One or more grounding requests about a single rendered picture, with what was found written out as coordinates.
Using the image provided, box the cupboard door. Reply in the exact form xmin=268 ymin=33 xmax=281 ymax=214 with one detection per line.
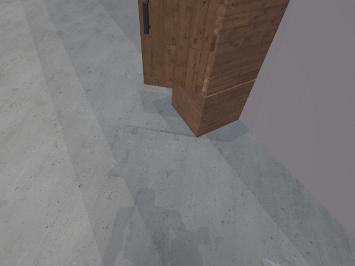
xmin=138 ymin=0 xmax=220 ymax=93

